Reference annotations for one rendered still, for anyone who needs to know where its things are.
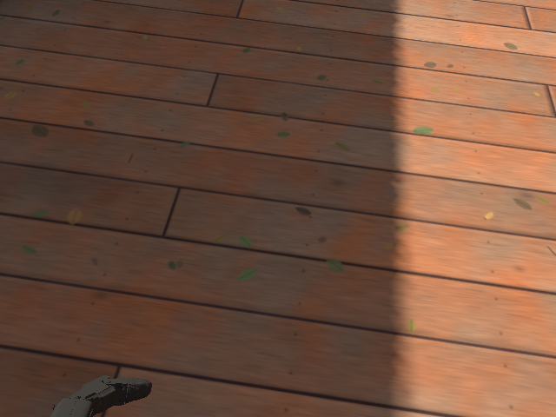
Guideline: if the robot left hand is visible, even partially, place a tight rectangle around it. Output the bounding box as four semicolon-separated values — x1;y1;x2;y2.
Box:
50;375;152;417

